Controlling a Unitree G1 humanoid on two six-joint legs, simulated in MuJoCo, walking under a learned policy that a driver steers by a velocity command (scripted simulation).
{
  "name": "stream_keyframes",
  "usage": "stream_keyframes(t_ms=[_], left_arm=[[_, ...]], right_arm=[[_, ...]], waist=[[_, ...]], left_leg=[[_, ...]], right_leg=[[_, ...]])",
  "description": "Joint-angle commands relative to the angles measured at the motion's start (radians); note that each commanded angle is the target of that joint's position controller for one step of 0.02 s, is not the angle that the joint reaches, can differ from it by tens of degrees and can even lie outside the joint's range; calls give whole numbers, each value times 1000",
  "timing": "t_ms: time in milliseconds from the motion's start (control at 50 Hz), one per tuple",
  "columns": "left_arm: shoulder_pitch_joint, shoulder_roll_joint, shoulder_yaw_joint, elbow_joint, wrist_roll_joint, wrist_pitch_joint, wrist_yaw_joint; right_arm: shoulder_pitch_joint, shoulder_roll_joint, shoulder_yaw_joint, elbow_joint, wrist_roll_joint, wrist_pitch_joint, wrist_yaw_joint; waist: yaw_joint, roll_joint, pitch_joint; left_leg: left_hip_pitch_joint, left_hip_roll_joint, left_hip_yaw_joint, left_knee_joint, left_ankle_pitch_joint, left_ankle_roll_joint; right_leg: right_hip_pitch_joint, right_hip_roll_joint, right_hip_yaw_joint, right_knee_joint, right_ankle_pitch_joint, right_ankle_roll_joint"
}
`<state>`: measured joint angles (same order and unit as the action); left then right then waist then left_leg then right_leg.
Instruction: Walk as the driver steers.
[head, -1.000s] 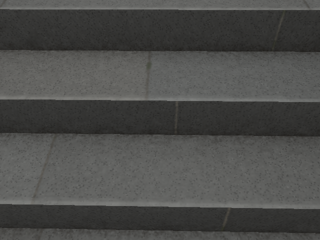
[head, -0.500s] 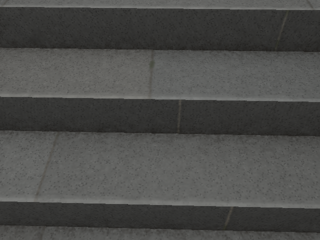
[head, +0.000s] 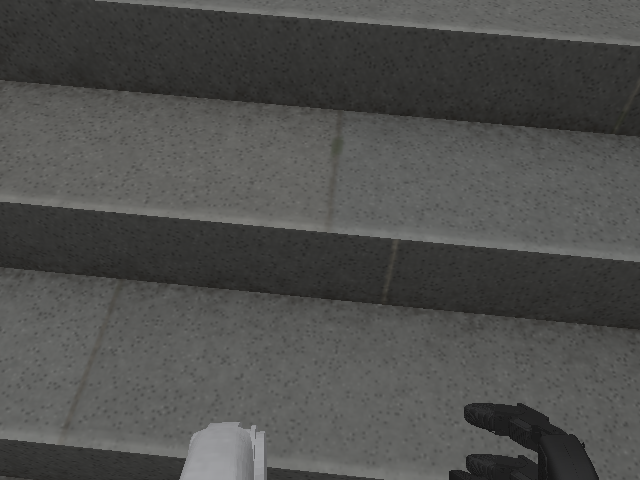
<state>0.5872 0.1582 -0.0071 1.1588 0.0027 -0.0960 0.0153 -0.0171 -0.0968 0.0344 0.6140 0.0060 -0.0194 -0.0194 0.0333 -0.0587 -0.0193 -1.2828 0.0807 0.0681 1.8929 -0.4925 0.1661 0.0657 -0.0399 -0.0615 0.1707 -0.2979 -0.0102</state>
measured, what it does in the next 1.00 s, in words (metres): climbs: left foot 0.18 m higher, then right foot 0.18 m higher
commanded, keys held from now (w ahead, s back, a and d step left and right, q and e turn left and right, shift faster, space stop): w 1.00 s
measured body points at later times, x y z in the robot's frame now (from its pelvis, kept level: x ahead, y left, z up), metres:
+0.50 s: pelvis +0.28 +0.06 +0.19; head +0.33 +0.07 +0.64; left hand +0.56 +0.15 +0.13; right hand +0.14 -0.13 +0.06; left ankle +0.19 +0.12 -0.56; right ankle +0.44 -0.03 -0.28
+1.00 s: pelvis +0.59 +0.06 +0.36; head +0.62 +0.06 +0.81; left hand +0.46 +0.26 +0.22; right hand +0.86 -0.06 +0.31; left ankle +0.74 +0.17 -0.10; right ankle +0.48 -0.01 -0.38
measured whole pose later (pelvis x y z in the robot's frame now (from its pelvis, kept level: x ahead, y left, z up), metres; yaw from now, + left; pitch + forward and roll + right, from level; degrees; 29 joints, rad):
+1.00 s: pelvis +0.59 +0.06 +0.36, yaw -1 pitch +4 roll +2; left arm 0.54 0.12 0.01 1.13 0.00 -0.14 0.02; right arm -0.06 0.00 0.07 0.55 -0.02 -0.03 -0.01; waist 0.06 -0.03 0.00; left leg -1.35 0.09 0.10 1.85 -0.35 0.16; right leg -0.04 0.00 -0.11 0.25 -0.28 -0.06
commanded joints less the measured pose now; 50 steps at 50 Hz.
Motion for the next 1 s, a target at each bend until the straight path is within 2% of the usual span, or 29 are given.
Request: stream_keyframes(t_ms=[20, 60, 80, 100, 120, 140, 180, 220, 260, 320, 340, 400, 440, 500, 520, 540, 560, 580, 600, 620, 640, 660, 700, 760, 820, 860, 900, 920, 1000], left_arm=[[-76, 118, -5, -109, -66, -4, 22], [-70, 340, 62, -122, -66, -36, 6], [-71, 329, 79, -129, -54, -44, -16], [-81, 215, 67, -182, -30, -57, -59], [-150, 128, 73, -239, 29, -60, -88], [-210, 37, 67, -324, 68, -50, -78], [-287, -21, 50, -413, 71, -41, -64], [-302, -95, 21, -435, 39, -15, -38], [-309, -150, -5, -436, 28, 9, -22], [-425, -121, -11, -447, -1, 32, 4], [-572, -146, -27, -524, -7, 42, 10], [-704, -136, -42, -623, 3, 37, 30], [-805, -128, -61, -669, 8, 42, 11], [-808, -138, -62, -652, 3, 63, -30], [-710, -175, -77, -600, -16, 68, -27], [-648, -119, -63, -581, -40, 64, -13], [-506, -69, -35, -538, -41, 76, 0], [-358, 7, -10, -497, -2, 80, 4], [-260, 80, 24, -452, 33, 77, -4], [-171, 167, 57, -393, 48, 82, 9], [-238, 188, 89, -373, 35, 106, 16], [-382, 155, 87, -357, 16, 89, 15], [-352, 29, 66, -223, 23, 35, 5], [-266, -101, 29, -101, 31, -7, -24], [-294, -43, 17, -110, 10, -41, -29], [-134, 56, 29, -69, 11, -66, -38], [-90, 77, 36, -62, 14, -70, -34], [-51, 57, 30, -42, 3, -59, -29], [63, 86, 43, -57, -14, -37, 35]], right_arm=[[-7, 5, 30, -93, 31, -6, 27], [436, -94, -36, 52, 8, 11, 4], [493, -180, -65, 78, -36, 9, 3], [542, -300, -104, 128, -65, 13, -8], [445, -381, -139, 137, -33, 34, -16], [318, -363, -144, 170, -10, 13, -9], [211, -179, -105, 264, -7, -27, 11], [269, -11, -69, 385, -44, -64, 29], [346, 13, -62, 451, -35, -88, 42], [409, -12, -46, 469, -40, -122, 58], [457, -79, -52, 476, -39, -134, 60], [530, -122, -58, 498, -29, -142, 47], [624, -89, -49, 526, -11, -129, 23], [710, -114, -62, 504, 3, -119, -30], [623, -103, -52, 476, 25, -101, -42], [665, -172, -66, 448, 30, -102, -41], [663, -236, -81, 435, 11, -118, -32], [604, -274, -96, 412, 30, -139, -8], [557, -299, -111, 378, 20, -157, 9], [563, -205, -100, 306, 22, -165, 46], [439, -178, -118, 270, -40, -166, 73], [395, -76, -107, 171, -60, -152, 75], [287, 2, -77, 78, -57, -132, 39], [367, 103, -24, 93, -29, -70, 8], [285, 39, -26, 82, -21, -30, 2], [61, 82, -7, -16, -20, -25, -22], [-37, 66, 2, -88, -24, -33, -32], [-114, 71, 21, -136, -32, -38, -25], [-210, 50, 25, -173, -34, -19, 33]], waist=[[-83, 25, 58], [-279, -102, -283], [-303, -68, -364], [-261, 198, -371], [-213, 355, -373], [-89, 246, -217], [0, 92, -4], [41, 45, 68], [54, 63, 97], [25, 54, 111], [-16, 101, 115], [-11, 97, 140], [-54, 48, 114], [-113, 107, -16], [-26, 117, -113], [-13, 182, -199], [67, 256, -277], [139, 304, -345], [181, 310, -392], [162, 35, -396], [157, -87, -349], [38, 0, -201], [-41, 154, 19], [-127, 120, 108], [-143, 115, 154], [-51, -24, 140], [-51, -5, 151], [-48, 33, 156], [49, 6, 37]], left_leg=[[890, -72, 198, -481, 101, 10], [1122, -155, 145, -619, 85, 15], [1165, -149, 10, -802, -5, 27], [1236, 95, -551, -1169, -377, 126], [1129, 217, -1109, -1674, -736, 143], [1001, 242, -1079, -1745, -776, 20], [821, 221, -779, -1579, -432, 15], [758, 146, -443, -1461, -114, -19], [817, 104, -260, -1471, 92, -56], [780, 101, -154, -1577, 266, -50], [859, 118, -158, -1655, 334, -38], [1039, 134, -148, -1716, 234, -44], [1043, 88, -108, -1800, 250, -67], [1230, 125, -74, -1927, 783, 23], [1181, 76, 42, -1820, 1314, 24], [1166, 114, 19, -1704, 1849, 43], [1289, 165, -2, -1540, 2032, 43], [1369, 207, -12, -1329, 2103, 46], [1293, 160, -12, -1075, 1851, 30], [868, -29, -31, -655, 1348, -23], [672, -187, -119, -158, 458, -47], [481, -128, -229, 116, 473, -51], [307, -108, -193, 277, 495, -17], [156, -100, -256, 278, 393, 11], [183, -78, -150, 26, 443, -27], [-103, -105, -51, 434, 201, -23], [-229, -39, -71, 357, 100, 0], [-185, 4, -43, 143, 110, 6], [156, 33, 107, -331, 93, -2]], right_leg=[[-674, -136, -16, -259, 869, -231], [-294, -211, -21, 237, 1626, -193], [-210, -197, 19, 517, 1525, -156], [-466, -42, 66, 908, 1012, -108], [-615, 122, 169, 1422, 262, -87], [-768, 97, 313, 1678, 278, -85], [-953, 53, 191, 1927, 373, -110], [-1076, 58, 213, 1991, 321, -157], [-1207, 57, 230, 1977, 295, -180], [-1245, 94, 85, 1944, 292, -146], [-1355, 111, 32, 2046, 140, -149], [-1565, 39, 54, 2053, -44, -172], [-1458, -2, -74, 1776, 10, -162], [-1147, -29, -177, 1409, -57, -167], [-841, 51, -217, 1197, -100, -172], [-620, 140, -254, 1133, -121, -170], [-538, 160, -211, 1051, -140, -174], [-456, 152, -143, 927, -183, -198], [-329, 100, 21, 821, -274, -228], [-162, -156, 591, 541, -593, -378], [-247, -227, 1043, 110, -800, -409], [-362, -263, 990, 106, -733, -356], [-523, -248, 658, 178, -382, -261], [-547, -142, 279, 225, -16, -158], [-662, -99, 135, 151, 42, -150], [-439, -172, 219, 51, 194, -214], [-294, -180, 201, 32, 70, -183], [-300, -134, 156, -1, -15, -133], [-155, -156, 115, -230, 390, -211]])
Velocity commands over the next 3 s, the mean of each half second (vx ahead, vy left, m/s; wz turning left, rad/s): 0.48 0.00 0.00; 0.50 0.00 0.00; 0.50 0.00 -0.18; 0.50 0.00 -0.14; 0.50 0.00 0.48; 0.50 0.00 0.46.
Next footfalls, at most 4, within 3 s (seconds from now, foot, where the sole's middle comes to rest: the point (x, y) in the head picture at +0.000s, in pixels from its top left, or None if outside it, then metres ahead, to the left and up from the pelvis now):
0.08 left None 0.23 0.12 -0.60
0.58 right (351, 386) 0.52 -0.02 -0.42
1.08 left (252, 160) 0.84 0.17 -0.24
1.62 right None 1.12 -0.02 -0.06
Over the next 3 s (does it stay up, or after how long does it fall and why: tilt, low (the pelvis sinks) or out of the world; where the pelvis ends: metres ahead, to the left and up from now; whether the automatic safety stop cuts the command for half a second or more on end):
stays up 1.80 0.05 1.07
